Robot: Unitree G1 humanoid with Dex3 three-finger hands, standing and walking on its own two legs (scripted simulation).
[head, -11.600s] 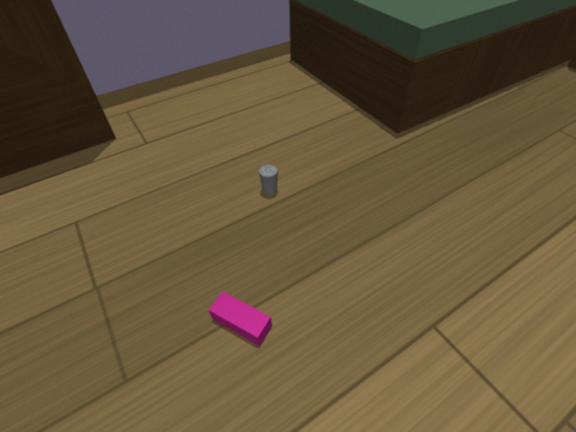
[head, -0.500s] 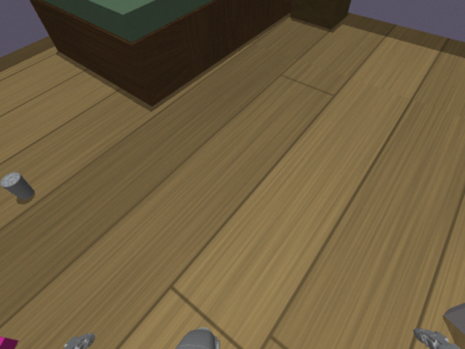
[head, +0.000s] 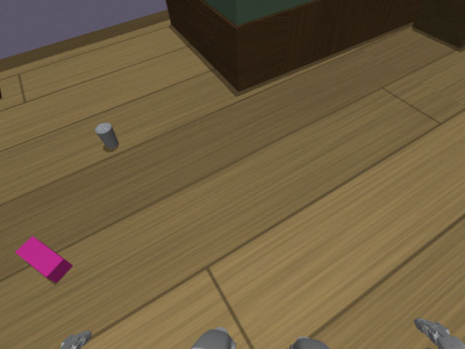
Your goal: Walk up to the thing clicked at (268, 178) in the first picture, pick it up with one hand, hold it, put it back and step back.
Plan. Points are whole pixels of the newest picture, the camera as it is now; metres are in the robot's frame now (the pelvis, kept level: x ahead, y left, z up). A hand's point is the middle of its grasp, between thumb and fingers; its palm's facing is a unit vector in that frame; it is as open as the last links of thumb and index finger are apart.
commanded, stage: walk up
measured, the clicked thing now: (108, 136) +1.27 +0.81 -0.67
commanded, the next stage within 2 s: stand in 1.48 s
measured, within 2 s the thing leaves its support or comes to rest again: neither
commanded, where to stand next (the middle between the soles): +0.07 +0.01 m, yaw +25 degrees
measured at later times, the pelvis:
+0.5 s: pelvis +0.00 +0.02 +0.00, yaw +17 degrees
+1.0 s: pelvis +0.00 +0.01 +0.00, yaw +25 degrees
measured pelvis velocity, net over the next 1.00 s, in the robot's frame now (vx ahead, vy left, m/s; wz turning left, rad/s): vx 0.00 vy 0.01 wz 0.44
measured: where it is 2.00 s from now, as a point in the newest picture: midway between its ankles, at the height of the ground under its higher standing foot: outside the picture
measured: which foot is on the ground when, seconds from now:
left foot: up 0.00-0.26, down 0.28-1.00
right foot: down 0.00-0.30, up 0.32-0.54, down 0.56-1.00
